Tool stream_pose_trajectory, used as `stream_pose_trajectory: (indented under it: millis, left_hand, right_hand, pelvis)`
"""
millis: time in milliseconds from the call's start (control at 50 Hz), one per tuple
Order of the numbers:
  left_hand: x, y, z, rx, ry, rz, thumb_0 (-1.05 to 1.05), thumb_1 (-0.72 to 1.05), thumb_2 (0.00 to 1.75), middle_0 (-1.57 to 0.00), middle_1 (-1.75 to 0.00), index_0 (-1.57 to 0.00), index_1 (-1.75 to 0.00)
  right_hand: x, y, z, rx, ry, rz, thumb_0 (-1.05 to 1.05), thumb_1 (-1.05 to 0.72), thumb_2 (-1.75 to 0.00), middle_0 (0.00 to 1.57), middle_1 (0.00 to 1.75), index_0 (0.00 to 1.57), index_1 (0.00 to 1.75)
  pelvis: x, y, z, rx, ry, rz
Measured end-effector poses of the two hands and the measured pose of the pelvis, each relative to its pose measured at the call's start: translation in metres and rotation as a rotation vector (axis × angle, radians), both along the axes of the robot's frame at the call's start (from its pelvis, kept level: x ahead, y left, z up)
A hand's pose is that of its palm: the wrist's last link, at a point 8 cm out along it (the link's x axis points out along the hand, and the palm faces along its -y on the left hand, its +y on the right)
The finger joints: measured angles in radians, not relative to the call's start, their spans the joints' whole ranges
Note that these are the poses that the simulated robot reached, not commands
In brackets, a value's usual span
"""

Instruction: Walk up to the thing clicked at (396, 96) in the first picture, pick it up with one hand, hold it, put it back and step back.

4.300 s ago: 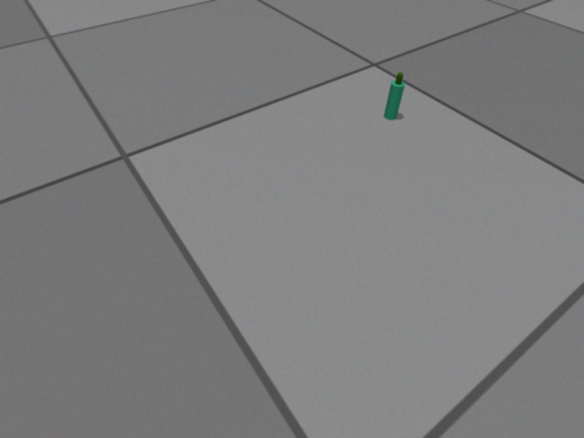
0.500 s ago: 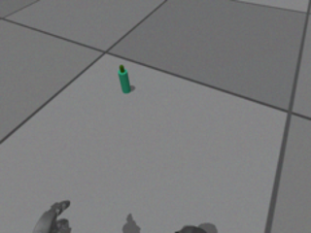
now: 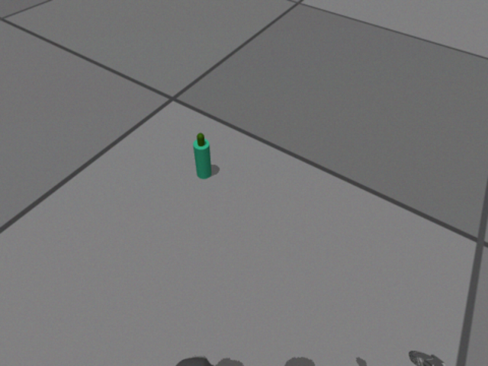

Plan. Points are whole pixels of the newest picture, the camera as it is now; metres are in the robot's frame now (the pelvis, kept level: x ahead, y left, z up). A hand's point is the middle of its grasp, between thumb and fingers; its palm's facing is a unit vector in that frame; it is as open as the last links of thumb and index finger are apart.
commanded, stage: walk up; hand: left
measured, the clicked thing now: (202, 155) +1.10 +0.22 -0.62
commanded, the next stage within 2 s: none
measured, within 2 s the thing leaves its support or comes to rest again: neither
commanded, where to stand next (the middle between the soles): +0.76 +0.02 m, yaw +1 degrees
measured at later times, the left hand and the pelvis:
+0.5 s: hand (143, 268) +0.31 +0.22 -0.11, palm faces -0.01 -0.92 -0.40, open 7.4 cm; pelvis +0.21 -0.05 +0.00, yaw +0 degrees
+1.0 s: hand (127, 246) +0.38 +0.28 -0.16, palm faces +0.04 -0.94 -0.34, open 7.4 cm; pelvis +0.38 +0.00 +0.00, yaw +4 degrees
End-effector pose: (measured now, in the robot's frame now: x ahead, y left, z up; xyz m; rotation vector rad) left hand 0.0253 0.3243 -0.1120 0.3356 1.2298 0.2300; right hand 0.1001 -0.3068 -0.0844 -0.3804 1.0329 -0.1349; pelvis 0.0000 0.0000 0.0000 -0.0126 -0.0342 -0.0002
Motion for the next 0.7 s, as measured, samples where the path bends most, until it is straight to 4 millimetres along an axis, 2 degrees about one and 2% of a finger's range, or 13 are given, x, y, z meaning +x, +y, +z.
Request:
stream_pose_trajectory:
  millis: [100,220,340,420,480,560,620,700]
  left_hand:
    - [0.070,-0.005,0.013,-0.043,-0.060,-0.067,0.01,0.90,0.90,-0.20,-0.30,-0.20,-0.30]
    - [0.145,-0.011,0.022,-0.047,-0.129,-0.103,0.00,0.90,0.90,-0.20,-0.30,-0.20,-0.30]
    - [0.213,-0.030,0.028,-0.020,-0.140,-0.126,0.00,0.90,0.90,-0.20,-0.30,-0.20,-0.30]
    - [0.256,-0.048,0.029,0.018,-0.170,-0.120,0.00,0.90,0.90,-0.20,-0.30,-0.20,-0.30]
    - [0.273,-0.060,0.036,0.030,-0.212,-0.102,0.00,0.90,0.90,-0.20,-0.30,-0.20,-0.30]
    - [0.275,-0.069,0.050,0.035,-0.197,-0.058,0.00,0.90,0.90,-0.20,-0.30,-0.20,-0.30]
    - [0.272,-0.067,0.053,0.041,-0.156,-0.035,0.00,0.90,0.90,-0.21,-0.30,-0.20,-0.30]
    - [0.274,-0.060,0.051,0.042,-0.113,-0.008,0.00,0.90,0.90,-0.21,-0.30,-0.20,-0.30]
  right_hand:
    - [0.020,0.009,0.015,0.007,-0.010,-0.060,0.01,-0.90,-0.90,0.20,0.30,0.21,0.30]
    - [0.032,-0.001,0.013,0.003,0.053,-0.092,0.01,-0.90,-0.90,0.20,0.30,0.21,0.30]
    - [0.054,-0.028,-0.007,0.019,0.112,-0.134,0.01,-0.90,-0.90,0.20,0.30,0.21,0.30]
    - [0.086,-0.050,-0.033,0.031,0.151,-0.141,0.01,-0.90,-0.90,0.20,0.30,0.21,0.30]
    - [0.118,-0.055,-0.039,0.046,0.169,-0.108,0.01,-0.90,-0.90,0.20,0.30,0.21,0.30]
    - [0.169,-0.057,-0.029,0.065,0.136,-0.065,0.01,-0.90,-0.90,0.20,0.30,0.21,0.30]
    - [0.203,-0.059,-0.021,0.067,0.097,-0.041,0.01,-0.90,-0.90,0.20,0.30,0.21,0.30]
    - [0.238,-0.060,-0.013,0.052,0.096,-0.022,0.01,-0.90,-0.90,0.20,0.30,0.21,0.30]
  pelvis:
    - [0.043,0.006,0.015,0.000,-0.016,-0.005]
    - [0.091,0.000,0.017,0.026,-0.034,-0.009]
    - [0.143,-0.018,0.009,0.050,-0.033,-0.017]
    - [0.182,-0.037,-0.004,0.027,-0.031,-0.008]
    - [0.202,-0.047,-0.002,0.034,-0.040,0.008]
    - [0.226,-0.052,0.012,0.048,-0.044,0.010]
    - [0.244,-0.053,0.017,0.037,-0.040,0.014]
    - [0.268,-0.051,0.019,0.015,-0.033,0.031]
